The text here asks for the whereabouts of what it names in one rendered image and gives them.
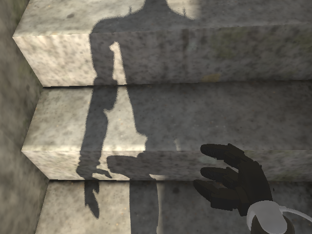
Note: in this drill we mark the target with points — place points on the robot right forearm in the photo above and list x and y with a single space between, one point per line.
264 217

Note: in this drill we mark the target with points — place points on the right robot hand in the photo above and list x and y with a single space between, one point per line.
244 188

